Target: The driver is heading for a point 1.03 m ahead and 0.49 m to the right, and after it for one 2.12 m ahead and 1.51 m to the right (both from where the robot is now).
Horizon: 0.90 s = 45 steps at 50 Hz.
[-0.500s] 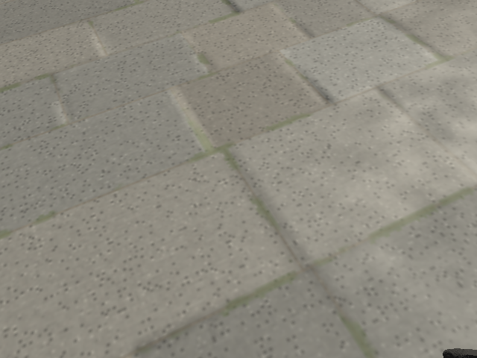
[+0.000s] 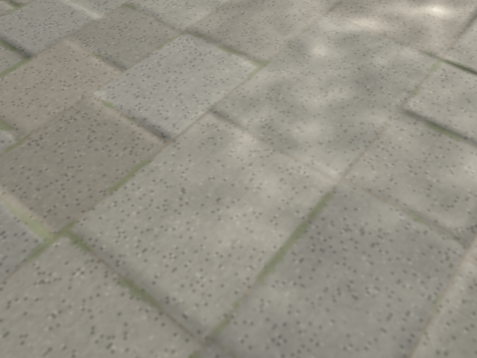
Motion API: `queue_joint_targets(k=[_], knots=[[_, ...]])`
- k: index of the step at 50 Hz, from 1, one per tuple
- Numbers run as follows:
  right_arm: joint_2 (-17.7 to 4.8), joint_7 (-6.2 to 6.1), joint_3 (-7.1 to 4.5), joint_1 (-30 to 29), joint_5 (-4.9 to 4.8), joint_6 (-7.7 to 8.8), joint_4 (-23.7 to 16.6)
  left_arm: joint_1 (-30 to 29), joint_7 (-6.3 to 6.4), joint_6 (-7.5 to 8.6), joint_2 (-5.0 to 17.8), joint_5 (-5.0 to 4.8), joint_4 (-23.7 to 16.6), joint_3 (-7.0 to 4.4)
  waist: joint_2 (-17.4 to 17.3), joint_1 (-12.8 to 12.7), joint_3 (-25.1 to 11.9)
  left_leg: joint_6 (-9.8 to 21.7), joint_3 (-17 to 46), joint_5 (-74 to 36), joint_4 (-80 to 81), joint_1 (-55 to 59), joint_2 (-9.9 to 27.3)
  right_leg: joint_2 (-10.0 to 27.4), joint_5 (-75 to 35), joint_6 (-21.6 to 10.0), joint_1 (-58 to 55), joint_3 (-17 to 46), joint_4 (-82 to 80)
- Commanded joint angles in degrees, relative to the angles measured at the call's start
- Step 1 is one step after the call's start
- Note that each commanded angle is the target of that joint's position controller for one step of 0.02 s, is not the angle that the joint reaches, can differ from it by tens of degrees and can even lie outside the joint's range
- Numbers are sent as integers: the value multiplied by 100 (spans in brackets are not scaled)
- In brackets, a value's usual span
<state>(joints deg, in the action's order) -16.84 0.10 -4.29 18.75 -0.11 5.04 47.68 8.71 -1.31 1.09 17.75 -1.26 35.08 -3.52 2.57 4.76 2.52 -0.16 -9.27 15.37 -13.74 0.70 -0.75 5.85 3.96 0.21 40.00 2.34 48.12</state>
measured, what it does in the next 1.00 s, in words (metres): walks ahead, turning right: right foot, then left foot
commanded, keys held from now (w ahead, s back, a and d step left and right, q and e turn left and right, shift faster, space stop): w+e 1.00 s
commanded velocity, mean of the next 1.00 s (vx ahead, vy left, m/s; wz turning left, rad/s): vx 0.50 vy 0.00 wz -0.60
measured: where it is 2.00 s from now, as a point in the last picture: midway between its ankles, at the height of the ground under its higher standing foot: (373, 191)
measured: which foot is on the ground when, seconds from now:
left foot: down 0.00-0.16, up 0.18-0.62, down 0.64-1.00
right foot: up 0.00-0.12, down 0.14-0.64, up 0.66-1.00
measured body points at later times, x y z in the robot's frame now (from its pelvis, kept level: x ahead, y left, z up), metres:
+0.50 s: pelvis +0.29 -0.06 +0.01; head +0.32 -0.09 +0.45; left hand +0.43 +0.20 -0.09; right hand +0.43 -0.37 -0.08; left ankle +0.52 +0.06 -0.68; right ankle +0.22 -0.13 -0.74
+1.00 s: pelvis +0.56 -0.12 +0.00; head +0.58 -0.14 +0.45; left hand +0.87 -0.03 -0.08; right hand +0.40 -0.37 -0.12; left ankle +0.55 +0.01 -0.74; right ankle +0.59 -0.34 -0.68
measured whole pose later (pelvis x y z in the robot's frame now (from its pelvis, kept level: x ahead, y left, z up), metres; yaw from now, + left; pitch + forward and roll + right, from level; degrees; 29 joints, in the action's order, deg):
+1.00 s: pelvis +0.56 -0.12 +0.00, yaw -36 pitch +1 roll +2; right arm -16.9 0.1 -3.7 19.3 0.1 4.7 47.7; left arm 8.3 -1.3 1.1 17.6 -1.3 35.5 -3.7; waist 2.4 5.2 2.9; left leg 1.1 -9.5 14.7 -14.0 0.0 -1.1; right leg 5.4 2.7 0.2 39.2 3.0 47.1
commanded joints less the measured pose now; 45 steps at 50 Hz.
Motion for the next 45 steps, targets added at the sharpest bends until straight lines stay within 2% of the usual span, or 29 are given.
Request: queue_joint_targets(k=[1,3,5,6,7,8,9,10,11,12,13,14,16,18,22,25,29,30,31,32,33,34,35,36,37,38,40,42,45], knots=[[-1026,-27,-216,-388,-79,49,-389,-524,-128,94,138,-13,-527,12,-546,-83,260,851,308,-1844,569,-308,1529,-13,-431,-129,-341,-226,-746],[-1160,-20,-257,-288,-147,-21,-326,-663,-181,82,237,-13,-632,-31,-560,-126,285,764,144,-2504,322,46,1643,-140,-106,-305,-465,-387,-1039],[-1358,-41,-313,-269,-204,-108,-324,-330,-184,42,486,26,-629,-166,-728,-425,-68,644,-84,-4465,-580,327,1640,-546,492,-560,-1161,-715,-1140],[-1389,-53,-317,-312,-234,-163,-342,356,-164,14,696,22,-471,-298,-705,-847,-457,542,-246,-5130,-1581,203,1534,-822,516,-738,-2070,-869,-1334],[-1217,-76,-243,-252,-203,-172,-378,1376,-83,-37,1030,-10,-196,-497,-528,-1346,-977,346,-357,-4802,-2962,-573,1333,-1001,306,-959,-3632,-753,-1512],[-592,-63,-36,59,64,-143,-567,1859,41,-91,1596,-74,-86,-631,768,-1202,-1430,39,-371,-1018,-5035,-2538,795,220,572,-1490,-5407,1335,-1671],[-349,-8,125,178,62,38,-855,1610,-9,31,1821,-59,-361,-581,1387,-825,-2437,-115,917,1972,-6530,-4018,-208,1318,2002,-2502,-6330,4650,-2807],[-969,50,-22,-530,-151,169,-947,1542,-73,144,1241,-16,-370,-425,501,-1187,-2100,-18,1549,1517,-6712,-4595,133,1231,2206,-2132,-6115,4324,-3204],[-962,74,-3,-810,-244,253,-1057,1376,-75,217,1075,20,-299,-360,384,-1067,-1320,100,1442,1001,-6365,-4718,335,1042,1828,-1917,-5369,3519,-3224],[-863,24,23,-829,-129,288,-999,1000,-68,249,952,21,-310,-318,-156,-791,-904,101,1443,588,-5856,-4426,585,789,1145,-1741,-4540,2904,-3190],[-902,-4,-10,-776,-9,267,-952,696,-50,260,799,63,-362,-263,-118,-581,-704,68,1467,346,-5414,-4047,726,593,446,-1657,-3937,2442,-3227],[-913,11,-22,-682,18,208,-914,523,-22,262,739,128,-426,-227,21,-430,-643,30,1486,181,-5273,-3734,787,472,81,-1648,-3545,2242,-3345],[-788,18,1,-627,84,105,-867,490,34,294,743,102,-365,-223,8,-357,-575,-145,1369,27,-4890,-3547,756,383,-558,-1731,-3131,1941,-3473],[-639,8,48,-912,122,36,-944,641,114,298,821,75,-244,-242,-61,-416,-392,-320,1282,-402,-4291,-3600,663,232,-763,-1708,-2824,1619,-3538],[-420,55,152,-1832,83,58,-1160,923,216,235,903,30,-32,-264,112,-752,-154,-436,1243,-1827,-2513,-3275,336,-114,-120,-1368,-2544,1297,-3475],[-485,121,142,-2235,-2,121,-1292,1182,224,206,958,-14,149,-292,174,-907,-82,-379,1305,-2152,-1884,-2905,151,-16,300,-1263,-2568,1570,-3322],[-754,164,11,-2023,-38,197,-1285,1208,252,133,869,-23,263,-293,419,-727,-126,-121,1474,-1364,-1503,-2592,119,213,308,-1115,-3165,2202,-2650],[-797,149,-33,-1722,-40,219,-1214,1149,249,105,828,-15,262,-287,498,-564,-192,-12,1379,-1181,-1375,-2208,89,165,156,-1041,-3170,2255,-2420],[-911,111,-116,-1196,-4,241,-1092,1121,237,96,655,3,244,-227,454,-300,-477,150,1314,-1168,-1195,-1406,135,-94,-108,-878,-3061,2110,-1873],[-1168,64,-198,-407,91,263,-1028,1160,212,104,300,72,167,-94,-30,30,-1251,496,2053,-883,-1300,-3,949,-438,398,-664,-2504,1713,-399],[-1647,63,-318,176,148,184,-868,1978,208,145,-68,-71,55,21,-1792,-243,-2086,1458,4611,310,-863,1998,2305,-1306,2807,-191,-511,892,1577],[-1241,116,-250,196,-5,146,-846,1967,240,159,470,-150,111,-48,-1735,-162,-1885,1484,5695,1924,-344,1922,2539,-886,2936,-104,378,933,2468],[-856,92,-148,-77,-18,120,-923,1331,250,132,869,-128,88,-165,-1128,-10,-1109,1213,4863,1983,-201,1233,2270,-652,2395,-65,562,887,2705],[-719,75,-90,-392,38,79,-956,942,265,98,901,-55,14,-187,-744,-73,-646,1031,4007,1208,-166,525,2029,-450,1980,-40,396,655,2615],[-583,64,-44,-556,69,60,-915,725,250,98,821,18,-50,-195,-672,-153,-307,998,3396,465,-62,-32,1795,-295,1693,-31,270,641,2362],[-507,40,-14,-620,106,74,-872,743,212,86,699,0,-68,-198,-846,-284,-219,927,2921,-13,57,-368,1614,-138,1487,-45,-2,629,2163],[-452,23,-17,-611,66,118,-783,805,171,35,463,-55,-54,-166,-975,-344,-185,944,2273,-534,274,-586,1444,-52,1346,-40,-186,459,1926],[-582,19,-65,-526,26,155,-665,610,155,-1,309,-26,-158,-122,-835,-339,-86,1056,1898,-1024,427,-606,1522,15,1155,0,20,409,1599],[-761,9,-120,-462,37,132,-545,319,105,17,236,-6,-262,-84,-683,-290,-58,1107,1360,-1660,517,-394,1565,59,483,58,237,357,878]])
Velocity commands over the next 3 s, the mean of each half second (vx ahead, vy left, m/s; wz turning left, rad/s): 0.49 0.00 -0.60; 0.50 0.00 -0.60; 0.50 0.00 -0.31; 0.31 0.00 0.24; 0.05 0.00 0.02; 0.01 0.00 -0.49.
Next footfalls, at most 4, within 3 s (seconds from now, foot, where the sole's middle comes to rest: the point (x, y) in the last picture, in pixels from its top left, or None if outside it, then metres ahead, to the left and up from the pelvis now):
0.14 right None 0.26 -0.14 -0.78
0.64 left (235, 314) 0.58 -0.01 -0.78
1.16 right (356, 271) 0.69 -0.38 -0.78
1.68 left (341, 172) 1.07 -0.42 -0.78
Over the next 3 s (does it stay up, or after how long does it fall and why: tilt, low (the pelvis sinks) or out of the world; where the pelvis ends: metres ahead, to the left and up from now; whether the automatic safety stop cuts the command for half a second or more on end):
stays up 0.95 -0.55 0.00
